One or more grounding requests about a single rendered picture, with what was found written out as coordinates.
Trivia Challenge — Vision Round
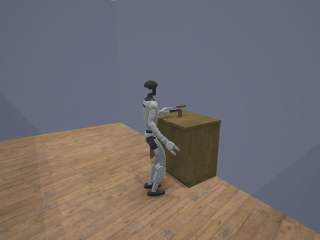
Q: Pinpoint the robot right thigh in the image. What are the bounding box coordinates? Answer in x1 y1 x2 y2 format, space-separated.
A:
148 137 166 171

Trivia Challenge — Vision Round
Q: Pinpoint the robot right forearm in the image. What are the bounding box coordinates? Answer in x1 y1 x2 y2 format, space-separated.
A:
149 122 168 144

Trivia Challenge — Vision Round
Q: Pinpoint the robot right hand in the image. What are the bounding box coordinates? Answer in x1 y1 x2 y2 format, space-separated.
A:
165 141 180 156

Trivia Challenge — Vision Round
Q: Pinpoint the right robot upper arm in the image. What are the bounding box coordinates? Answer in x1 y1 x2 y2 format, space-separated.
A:
147 101 158 128

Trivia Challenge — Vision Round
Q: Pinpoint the humanoid robot torso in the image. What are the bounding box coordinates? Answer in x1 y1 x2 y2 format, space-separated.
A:
143 99 159 143

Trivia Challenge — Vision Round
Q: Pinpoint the counter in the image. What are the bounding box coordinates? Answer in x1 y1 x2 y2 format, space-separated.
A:
150 105 221 188

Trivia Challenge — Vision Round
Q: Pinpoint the robot left hand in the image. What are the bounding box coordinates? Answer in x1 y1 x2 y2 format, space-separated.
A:
162 107 172 115

